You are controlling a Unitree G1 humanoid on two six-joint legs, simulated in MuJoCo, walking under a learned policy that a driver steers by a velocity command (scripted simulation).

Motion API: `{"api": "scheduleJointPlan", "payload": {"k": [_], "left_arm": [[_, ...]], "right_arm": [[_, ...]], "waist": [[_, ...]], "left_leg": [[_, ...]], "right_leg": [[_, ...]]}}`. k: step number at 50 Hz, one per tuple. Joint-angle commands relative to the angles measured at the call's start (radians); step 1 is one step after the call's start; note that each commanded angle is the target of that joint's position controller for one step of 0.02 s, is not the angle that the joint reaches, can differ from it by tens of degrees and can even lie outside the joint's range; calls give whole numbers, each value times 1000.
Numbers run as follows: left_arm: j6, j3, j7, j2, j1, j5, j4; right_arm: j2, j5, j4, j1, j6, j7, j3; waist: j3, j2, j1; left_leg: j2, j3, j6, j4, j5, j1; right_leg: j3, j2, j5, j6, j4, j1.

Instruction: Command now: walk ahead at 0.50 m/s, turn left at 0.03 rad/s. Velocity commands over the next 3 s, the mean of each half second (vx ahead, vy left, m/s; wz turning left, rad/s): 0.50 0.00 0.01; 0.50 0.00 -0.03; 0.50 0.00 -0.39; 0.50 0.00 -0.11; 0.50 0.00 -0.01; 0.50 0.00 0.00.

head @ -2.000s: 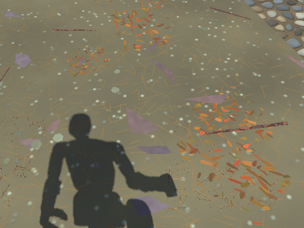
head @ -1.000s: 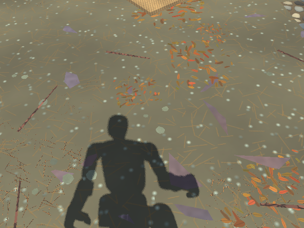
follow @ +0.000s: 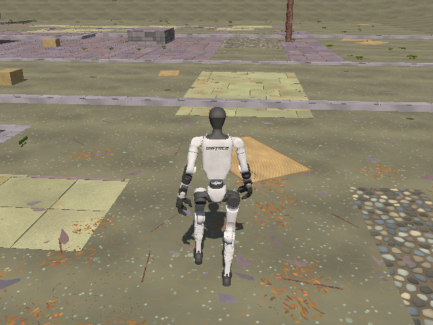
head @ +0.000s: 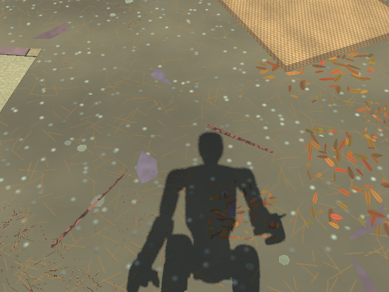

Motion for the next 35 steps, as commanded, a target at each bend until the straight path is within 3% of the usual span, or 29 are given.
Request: {"api": "scheduleJointPlan", "payload": {"k": [1, 3, 5, 6, 7, 8, 9, 10, 11, 12, 14, 18, 22, 25, 29, 32, 33, 34, 35], "left_arm": [[-10, 31, 9, 154, 45, 4, -19], [-5, 33, 16, 163, 46, 10, -6], [0, 36, 22, 176, 24, 14, 0], [5, 36, 23, 180, 10, 12, 3], [6, 29, 24, 162, 11, 9, -1], [2, 6, 18, 87, 42, -16, -47], [5, 12, 19, 85, 107, -12, -37], [13, 33, 23, 155, 19, 8, -37], [7, 29, 15, 137, -35, 8, -53], [8, 26, 10, 115, -62, 6, -54], [31, 21, -1, 92, -40, 28, -38], [51, 19, -16, 75, -130, 32, -63], [50, 10, -18, 66, -295, 27, -117], [45, -3, -17, 51, -393, 21, -147], [38, -2, -12, 68, -466, 20, -178], [25, 10, -2, 89, -383, 20, -159], [18, 20, 6, 103, -266, 23, -121], [8, 36, 17, 133, -88, 34, -60], [3, 62, 30, 228, 73, 60, -32]], "right_arm": [[-55, 4, -87, -124, -17, -3, -7], [-69, 3, -94, -132, -21, -7, -12], [-86, -2, -74, -62, -29, -15, -23], [-97, -7, -33, 56, -37, -22, -32], [-136, -21, 23, 224, -49, -32, -49], [-233, -44, 40, 367, -54, -45, -76], [-272, -21, 53, 377, -42, -38, -89], [-207, 9, 50, 291, -35, -34, -77], [-149, 14, 38, 208, -38, -31, -63], [-110, 11, 35, 162, -43, -28, -53], [-74, 16, 56, 150, -56, -31, -41], [-99, 26, 108, 228, -76, -32, -49], [-86, 26, 148, 290, -72, -32, -44], [-93, 23, 176, 336, -72, -35, -43], [-100, 13, 213, 382, -65, -45, -44], [-118, 7, 223, 345, -60, -54, -50], [-124, 7, 225, 330, -57, -54, -52], [-115, 11, 221, 321, -55, -53, -47], [-58, 32, 183, 346, -58, -47, -30]], "waist": [[45, -112, 12], [47, -117, 3], [16, -123, -39], [-44, -106, -94], [-146, -70, -156], [-289, 89, -184], [-342, 208, -151], [-198, 59, -126], [-89, 19, -98], [-46, 4, -72], [-21, 35, -31], [8, 11, -25], [49, 5, -57], [59, 10, -84], [75, 14, -97], [34, 22, -42], [-27, 15, 9], [-123, -17, 78], [-257, -141, 110]], "left_leg": [[-37, 44, 12, -86, 28, 47], [-49, 41, 37, -122, -34, 59], [-87, 53, 69, -170, -120, 168], [-119, 69, 90, -229, -115, 314], [-82, 26, 125, -246, -109, 552], [190, -328, 207, -279, -245, 846], [335, -682, 289, -400, -223, 933], [277, -580, 259, -412, -281, 824], [239, -448, 237, -445, -231, 685], [188, -353, 206, -483, -169, 598], [127, -234, 175, -526, -46, 497], [102, -146, 192, -577, 76, 499], [70, -84, 184, -592, 146, 533], [69, -56, 177, -584, 210, 568], [114, -59, 178, -543, 297, 687], [125, -35, 152, -405, 575, 731], [106, -17, 138, -266, 670, 721], [62, 18, 118, -60, 591, 623], [-14, 66, 87, 269, 227, 360]], "right_leg": [[121, -274, 379, -114, -45, -35], [131, -304, 451, -107, -4, 27], [119, -309, 637, -87, 103, 61], [92, -283, 731, -71, 246, 50], [55, -238, 649, -51, 450, -56], [-8, -142, 278, -10, 792, -345], [45, -6, -330, -3, 1011, -569], [127, -77, -261, -17, 1062, -645], [122, -115, -170, -20, 1026, -645], [113, -148, -113, -17, 971, -611], [97, -173, -72, 8, 912, -533], [61, -194, 25, 44, 845, -605], [27, -201, 153, 67, 661, -672], [-4, -176, 215, 60, 514, -637], [-11, -151, 179, 22, 414, -630], [-30, -98, 68, -28, 354, -481], [-44, -63, 60, -49, 313, -342], [-23, -77, 91, -80, 274, -108], [275, -325, -6, -151, 255, 183]]}}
